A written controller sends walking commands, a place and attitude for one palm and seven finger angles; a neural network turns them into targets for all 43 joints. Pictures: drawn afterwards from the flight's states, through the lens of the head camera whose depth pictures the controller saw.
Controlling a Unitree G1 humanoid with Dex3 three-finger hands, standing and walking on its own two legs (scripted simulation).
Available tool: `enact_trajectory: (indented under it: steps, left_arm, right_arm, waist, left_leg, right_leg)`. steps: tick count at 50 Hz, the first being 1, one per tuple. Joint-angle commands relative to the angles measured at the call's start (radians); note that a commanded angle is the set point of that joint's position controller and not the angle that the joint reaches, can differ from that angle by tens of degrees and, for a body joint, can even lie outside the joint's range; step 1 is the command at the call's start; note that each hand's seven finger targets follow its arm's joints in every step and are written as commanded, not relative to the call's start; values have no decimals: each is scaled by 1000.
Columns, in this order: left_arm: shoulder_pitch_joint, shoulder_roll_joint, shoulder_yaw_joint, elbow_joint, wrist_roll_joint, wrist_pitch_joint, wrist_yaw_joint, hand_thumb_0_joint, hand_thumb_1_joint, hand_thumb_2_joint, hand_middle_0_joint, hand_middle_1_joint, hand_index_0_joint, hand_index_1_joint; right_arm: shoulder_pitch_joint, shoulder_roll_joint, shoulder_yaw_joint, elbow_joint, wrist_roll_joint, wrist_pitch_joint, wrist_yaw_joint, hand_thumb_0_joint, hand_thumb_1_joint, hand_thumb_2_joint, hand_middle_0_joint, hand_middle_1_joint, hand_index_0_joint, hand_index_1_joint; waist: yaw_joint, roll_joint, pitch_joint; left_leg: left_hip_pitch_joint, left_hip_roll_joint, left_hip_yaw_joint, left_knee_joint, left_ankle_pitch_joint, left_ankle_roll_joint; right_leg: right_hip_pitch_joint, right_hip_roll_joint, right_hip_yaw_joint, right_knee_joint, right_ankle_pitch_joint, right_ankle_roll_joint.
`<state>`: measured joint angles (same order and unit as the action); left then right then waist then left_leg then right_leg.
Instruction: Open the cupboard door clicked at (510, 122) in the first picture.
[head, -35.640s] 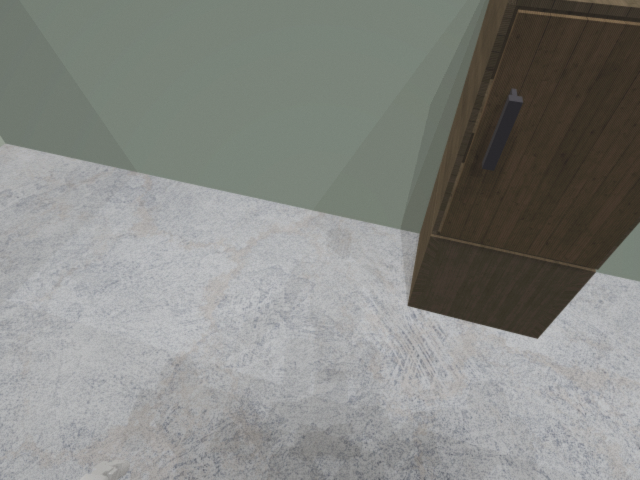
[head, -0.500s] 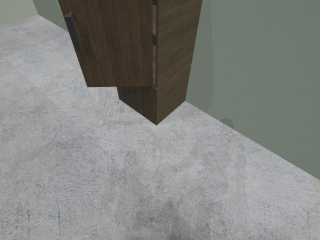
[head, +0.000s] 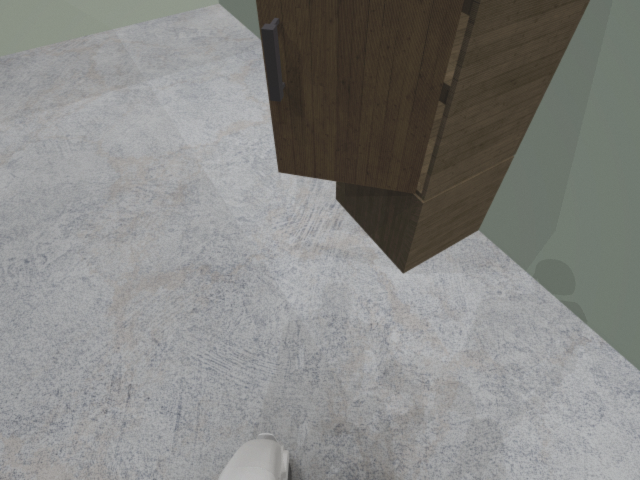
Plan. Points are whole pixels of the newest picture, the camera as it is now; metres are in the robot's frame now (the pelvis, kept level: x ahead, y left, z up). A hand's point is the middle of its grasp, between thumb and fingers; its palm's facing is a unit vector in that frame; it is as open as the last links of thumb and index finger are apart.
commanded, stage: take the last steps up to it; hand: left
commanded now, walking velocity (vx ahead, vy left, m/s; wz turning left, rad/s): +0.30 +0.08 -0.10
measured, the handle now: (276, 60) +0.94 +0.22 +0.03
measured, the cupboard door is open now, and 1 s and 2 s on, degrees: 44 44 44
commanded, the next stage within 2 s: come to a stop and stand still in 0.72 s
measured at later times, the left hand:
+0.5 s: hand (204, 345) +0.32 +0.24 -0.15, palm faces -0.04 -0.98 -0.18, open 7.4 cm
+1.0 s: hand (229, 330) +0.36 +0.21 -0.18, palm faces -0.04 -0.98 -0.19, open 7.2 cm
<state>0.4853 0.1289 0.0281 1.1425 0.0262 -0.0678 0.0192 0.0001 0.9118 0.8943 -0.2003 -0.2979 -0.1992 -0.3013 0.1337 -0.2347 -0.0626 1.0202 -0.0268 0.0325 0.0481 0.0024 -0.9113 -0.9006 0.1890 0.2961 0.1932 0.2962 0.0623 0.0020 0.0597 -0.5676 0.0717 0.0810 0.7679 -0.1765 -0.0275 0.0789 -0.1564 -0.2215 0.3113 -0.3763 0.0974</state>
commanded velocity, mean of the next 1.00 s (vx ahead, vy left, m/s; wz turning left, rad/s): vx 0.15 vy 0.01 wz -0.08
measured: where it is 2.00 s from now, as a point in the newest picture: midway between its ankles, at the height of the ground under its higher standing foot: (332, 449)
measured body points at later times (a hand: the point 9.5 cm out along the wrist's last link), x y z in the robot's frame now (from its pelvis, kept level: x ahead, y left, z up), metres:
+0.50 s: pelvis +0.18 +0.07 +0.01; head +0.20 +0.07 +0.46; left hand +0.32 +0.29 -0.13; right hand +0.13 -0.16 -0.15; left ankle +0.12 +0.14 -0.73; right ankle +0.27 -0.07 -0.68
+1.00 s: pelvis +0.33 +0.04 +0.00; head +0.34 +0.05 +0.45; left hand +0.36 +0.27 -0.16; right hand +0.35 -0.20 -0.15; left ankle +0.41 +0.16 -0.73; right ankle +0.30 -0.06 -0.73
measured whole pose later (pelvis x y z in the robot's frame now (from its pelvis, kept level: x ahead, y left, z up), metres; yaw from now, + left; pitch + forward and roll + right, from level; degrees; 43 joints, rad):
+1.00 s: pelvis +0.33 +0.04 +0.00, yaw -7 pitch -1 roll -2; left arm 0.28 0.15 0.03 1.10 0.01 -0.03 0.03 -0.02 0.93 0.89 -0.20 -0.30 -0.20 -0.30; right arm 0.21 -0.18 -0.04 1.07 -0.02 -0.01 -0.02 0.01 -0.94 -0.90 0.19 0.30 0.20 0.30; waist 0.01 0.02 0.04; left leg -0.34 0.07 0.04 0.55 -0.14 -0.05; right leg -0.17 0.00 -0.11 0.48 -0.28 -0.02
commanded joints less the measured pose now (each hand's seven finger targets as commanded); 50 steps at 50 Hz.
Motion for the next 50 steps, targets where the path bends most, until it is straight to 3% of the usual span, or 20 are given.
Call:
enact_trajectory:
  steps: [1, 2, 3, 4, 5, 6, 9, 11, 18, 28, 31, 32, 33, 34, 36, 40, 44, 47, 49, 50]
  left_arm:
    - [-35, 208, 35, -48, 4, -8, 5, 0, 900, 900, -200, -300, -200, -300]
    - [-21, 190, 32, -55, 0, -6, -1, 0, 900, 900, -200, -300, -200, -300]
    - [38, 124, 25, -68, -12, 2, -9, 0, 900, 900, -200, -300, -200, -300]
    - [-14, 101, 17, -101, -16, 5, -6, 0, 900, 900, -200, -300, -200, -300]
    - [-83, 97, 20, -127, -20, 10, 0, 0, 900, 900, -200, -300, -200, -300]
    - [-122, 86, 18, -126, -17, 11, 0, 0, 900, 900, -200, -300, -200, -300]
    - [-97, 65, 30, -88, 1, 35, -19, 0, 900, 900, -200, -300, -200, -300]
    - [-72, 46, 32, -83, 1, 48, -20, 0, 900, 900, -200, -300, -200, -300]
    - [-215, 66, 47, -162, 1, 63, -29, 0, 900, 900, -200, -300, -200, -300]
    - [-437, 72, 18, -256, -4, 41, -35, 0, 900, 900, -200, -300, -200, -300]
    - [-216, 108, 31, -185, -3, 25, -30, 0, 900, 900, -200, -300, -200, -300]
    - [-83, 162, 49, -140, -2, 14, -23, 0, 900, 900, -200, -300, -200, -300]
    - [41, 257, 74, -108, -2, 6, -11, 0, 900, 900, -200, -300, -200, -300]
    - [33, 277, 68, -101, -22, 8, -5, 0, 900, 900, -200, -300, -200, -300]
    - [-120, 195, 50, -134, -21, 7, 7, 0, 900, 900, -200, -300, -200, -300]
    - [-210, 108, 23, -130, -13, -3, 4, 0, 900, 900, -200, -300, -200, -300]
    - [-218, 109, 24, -121, -7, 0, 5, 0, 900, 900, -200, -300, -200, -300]
    - [-236, 139, 22, -104, -14, 19, 12, 0, 900, 900, -200, -300, -200, -300]
    - [-225, 125, 14, -101, -18, 38, 15, 0, 900, 900, -200, -300, -200, -300]
    - [-189, 104, 12, -104, -22, 50, 21, 0, 900, 900, -200, -300, -200, -300]
  right_arm:
    - [108, -19, 9, -43, 3, -61, -9, 0, -900, -900, 200, 300, 200, 300]
    - [260, -86, -5, -2, -3, -65, -21, 0, -900, -900, 200, 300, 200, 300]
    - [370, -217, -37, 17, -13, -74, -37, 0, -900, -900, 200, 300, 200, 300]
    - [434, -270, -54, 26, -1, -69, -55, 0, -900, -900, 200, 300, 200, 300]
    - [373, -259, -49, 17, 3, -66, -64, 0, -900, -900, 200, 300, 200, 300]
    - [281, -210, -34, -6, 4, -78, -67, 0, -900, -900, 200, 300, 200, 300]
    - [157, -68, 5, -37, 4, -103, -69, 0, -900, -900, 200, 300, 200, 300]
    - [173, -36, 15, -20, 7, -115, -72, 0, -900, -900, 200, 300, 200, 300]
    - [235, -13, 11, -6, 6, -122, -73, 0, -900, -900, 200, 300, 200, 300]
    - [387, -37, 22, 81, -12, -107, -79, 0, -900, -900, 200, 300, 200, 300]
    - [354, -56, 20, 87, 2, -101, -79, 0, -900, -900, 200, 300, 200, 300]
    - [329, -42, 20, 75, 14, -104, -74, 0, -900, -900, 200, 300, 200, 300]
    - [347, -2, 21, 48, 27, -106, -68, 0, -900, -900, 200, 300, 200, 300]
    - [313, -18, 20, 42, 29, -96, -71, 0, -900, -900, 200, 300, 200, 300]
    - [211, 23, 16, 28, 22, -81, -67, 0, -900, -900, 200, 300, 200, 300]
    - [294, 90, 23, 66, 9, -45, -58, 0, -900, -900, 200, 300, 200, 300]
    - [255, 113, 32, 64, 15, -43, -59, 0, -900, -900, 200, 300, 200, 300]
    - [228, 76, 32, 62, 16, -36, -66, 0, -900, -900, 200, 300, 200, 300]
    - [235, 15, 22, 61, 16, -42, -71, 0, -900, -900, 200, 300, 200, 300]
    - [220, -38, 17, 46, 14, -47, -77, 0, -900, -900, 200, 300, 200, 300]
  waist:
    - [-119, -207, -15]
    - [-178, -98, -132]
    - [-199, 178, -277]
    - [-222, 266, -348]
    - [-195, 160, -251]
    - [-158, 129, -204]
    - [-72, 106, -28]
    - [-46, 109, -15]
    - [-37, 44, 36]
    - [-106, 56, 41]
    - [-3, 44, -77]
    - [48, -5, -155]
    - [70, -216, -248]
    - [60, -164, -242]
    - [10, -74, -66]
    - [-89, -128, -45]
    - [-79, -107, -65]
    - [-90, -123, -63]
    - [-89, -39, -61]
    - [-72, 45, -62]
  left_leg:
    - [365, -100, 88, -224, -25, 57]
    - [588, -63, 67, -250, -4, 69]
    - [836, 194, -260, -247, 81, 139]
    - [869, 321, -477, -388, 160, 209]
    - [768, 360, -437, -434, 163, 236]
    - [638, 328, -374, -453, 113, 220]
    - [370, 233, -172, -533, 109, 151]
    - [357, 207, -108, -566, 192, 149]
    - [434, 202, -67, -624, 236, 167]
    - [591, 208, -11, -474, 578, 167]
    - [527, 152, 39, -221, 671, 116]
    - [342, 98, 72, -43, 508, 77]
    - [65, -54, 124, 262, -115, 22]
    - [20, -62, 3, 469, -441, 18]
    - [-21, 16, -83, 456, -311, 21]
    - [145, 30, -39, 227, -185, -8]
    - [225, -14, -11, -31, -125, -26]
    - [355, -37, -23, -217, 6, -29]
    - [463, 34, -85, -308, 276, 1]
    - [424, 130, -178, -328, 423, 54]
  right_leg:
    - [-191, -159, 39, 191, 792, -140]
    - [-267, -125, 24, 396, 652, -122]
    - [-513, 26, -1, 678, 101, -75]
    - [-635, 99, 104, 922, -236, -88]
    - [-691, 57, 190, 1049, -199, -119]
    - [-712, 26, 205, 1086, -117, -120]
    - [-645, -13, 220, 998, 58, -101]
    - [-640, 3, 217, 948, 104, -96]
    - [-756, 19, 236, 776, 252, -86]
    - [-607, 91, 119, 355, 140, -143]
    - [-259, 152, 83, 202, 234, -170]
    - [0, 59, 197, 212, 404, -215]
    - [242, -222, 571, 154, 697, -344]
    - [168, -317, 635, 71, 780, -420]
    - [-69, -226, 483, 19, 691, -357]
    - [-299, -101, 247, -67, 546, -264]
    - [-282, -75, 228, -18, 656, -260]
    - [-325, -54, 221, 53, 593, -218]
    - [-403, 3, 199, 127, 385, -152]
    - [-386, 51, 180, 157, 243, -116]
